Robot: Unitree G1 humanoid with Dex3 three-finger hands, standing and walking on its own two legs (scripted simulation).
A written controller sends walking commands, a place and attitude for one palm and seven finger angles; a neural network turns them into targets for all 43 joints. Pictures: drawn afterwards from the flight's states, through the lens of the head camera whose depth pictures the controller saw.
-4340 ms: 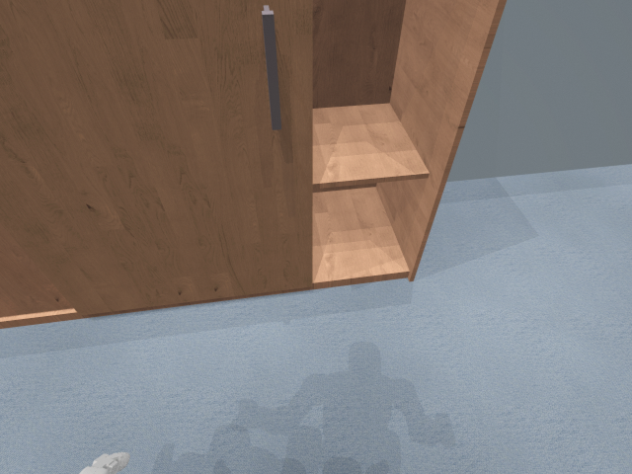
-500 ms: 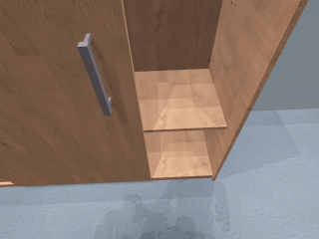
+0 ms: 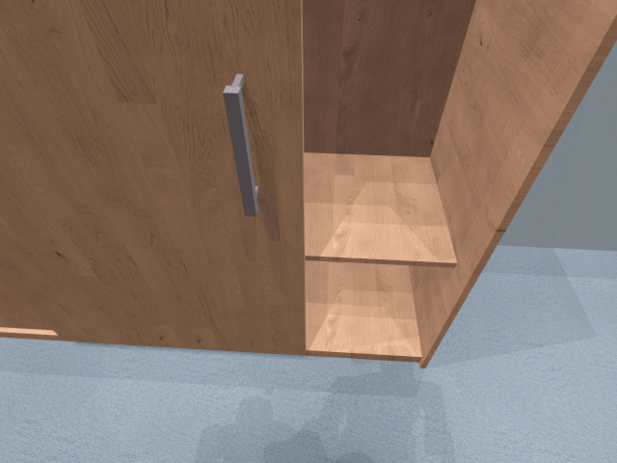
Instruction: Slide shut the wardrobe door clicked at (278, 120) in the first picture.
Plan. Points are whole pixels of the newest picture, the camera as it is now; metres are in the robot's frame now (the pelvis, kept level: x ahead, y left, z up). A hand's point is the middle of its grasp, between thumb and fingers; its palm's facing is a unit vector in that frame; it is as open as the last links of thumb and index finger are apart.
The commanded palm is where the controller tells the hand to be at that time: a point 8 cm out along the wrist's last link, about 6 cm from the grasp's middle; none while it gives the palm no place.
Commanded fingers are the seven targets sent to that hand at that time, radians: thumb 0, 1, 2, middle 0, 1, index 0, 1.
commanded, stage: come to a stop and stand still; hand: left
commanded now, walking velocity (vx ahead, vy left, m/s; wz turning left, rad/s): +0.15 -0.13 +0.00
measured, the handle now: (245, 151) +0.54 +0.17 +0.11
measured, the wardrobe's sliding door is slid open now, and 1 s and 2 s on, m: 0.39 0.39 0.39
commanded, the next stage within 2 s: look again from close up in 0.90 s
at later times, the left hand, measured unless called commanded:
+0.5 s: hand out of the picture +0.07 +0.20 -0.18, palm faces -0.02 -0.98 -0.21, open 7.3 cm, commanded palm none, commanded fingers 0.00 0.90 0.90 -0.20 -0.30 -0.20 -0.30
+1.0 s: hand out of the picture +0.04 +0.17 -0.18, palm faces +0.07 -0.98 -0.20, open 7.3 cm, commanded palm none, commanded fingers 0.00 0.90 0.90 -0.20 -0.30 -0.20 -0.30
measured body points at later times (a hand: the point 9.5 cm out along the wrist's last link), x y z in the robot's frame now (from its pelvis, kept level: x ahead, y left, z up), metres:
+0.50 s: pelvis +0.04 +0.01 -0.01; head +0.07 +0.01 +0.44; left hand +0.07 +0.25 -0.17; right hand -0.07 -0.17 -0.16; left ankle -0.04 +0.13 -0.74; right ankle +0.02 -0.09 -0.75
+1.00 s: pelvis +0.05 -0.01 +0.00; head +0.05 -0.01 +0.45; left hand +0.04 +0.22 -0.16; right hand +0.06 -0.23 -0.16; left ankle -0.03 +0.13 -0.74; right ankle +0.03 -0.09 -0.74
